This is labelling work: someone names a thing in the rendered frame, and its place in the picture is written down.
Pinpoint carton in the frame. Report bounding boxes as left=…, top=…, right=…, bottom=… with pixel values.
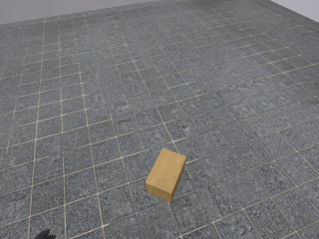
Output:
left=145, top=148, right=186, bottom=203

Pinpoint robot left hand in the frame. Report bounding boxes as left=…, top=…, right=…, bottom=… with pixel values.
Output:
left=34, top=229, right=56, bottom=239

